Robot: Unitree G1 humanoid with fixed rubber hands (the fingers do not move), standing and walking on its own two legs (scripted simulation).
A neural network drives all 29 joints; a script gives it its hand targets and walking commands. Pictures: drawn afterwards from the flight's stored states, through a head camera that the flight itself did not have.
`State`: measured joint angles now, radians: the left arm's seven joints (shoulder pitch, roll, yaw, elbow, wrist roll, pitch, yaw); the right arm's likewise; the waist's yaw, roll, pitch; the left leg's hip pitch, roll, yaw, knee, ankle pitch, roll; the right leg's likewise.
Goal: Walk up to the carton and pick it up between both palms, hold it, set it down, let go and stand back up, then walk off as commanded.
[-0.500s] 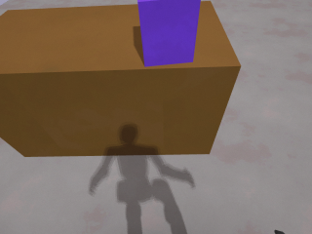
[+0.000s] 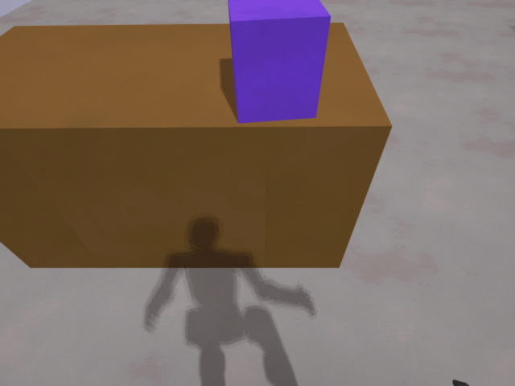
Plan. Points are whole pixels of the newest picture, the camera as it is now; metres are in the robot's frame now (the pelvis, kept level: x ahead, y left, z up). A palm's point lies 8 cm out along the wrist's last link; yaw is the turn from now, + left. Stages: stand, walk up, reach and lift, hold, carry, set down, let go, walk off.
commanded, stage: stand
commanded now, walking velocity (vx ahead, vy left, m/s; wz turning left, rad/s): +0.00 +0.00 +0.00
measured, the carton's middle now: (273, 57) +0.87 -0.04 +0.11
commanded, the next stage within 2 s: none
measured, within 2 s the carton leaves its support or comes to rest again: neither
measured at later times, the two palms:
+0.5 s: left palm out of the picture +0.07 +0.31 -0.11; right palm out of the picture +0.08 -0.31 -0.09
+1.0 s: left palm out of the picture +0.07 +0.31 -0.10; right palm out of the picture +0.08 -0.31 -0.10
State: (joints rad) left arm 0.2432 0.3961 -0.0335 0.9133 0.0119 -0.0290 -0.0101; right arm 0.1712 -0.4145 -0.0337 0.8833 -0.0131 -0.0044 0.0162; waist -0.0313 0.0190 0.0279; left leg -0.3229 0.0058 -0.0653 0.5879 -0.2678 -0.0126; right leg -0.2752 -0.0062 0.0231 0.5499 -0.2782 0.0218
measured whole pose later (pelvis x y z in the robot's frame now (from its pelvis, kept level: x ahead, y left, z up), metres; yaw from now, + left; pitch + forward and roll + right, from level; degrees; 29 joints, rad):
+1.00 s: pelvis +0.00 +0.00 +0.00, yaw +0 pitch +0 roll -1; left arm 0.24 0.40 -0.04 0.95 0.01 -0.03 -0.01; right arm 0.17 -0.39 -0.03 0.94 -0.01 -0.01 0.02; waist -0.03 0.03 0.00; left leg -0.32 0.01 -0.07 0.55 -0.24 -0.01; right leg -0.26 -0.01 0.02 0.50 -0.25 0.02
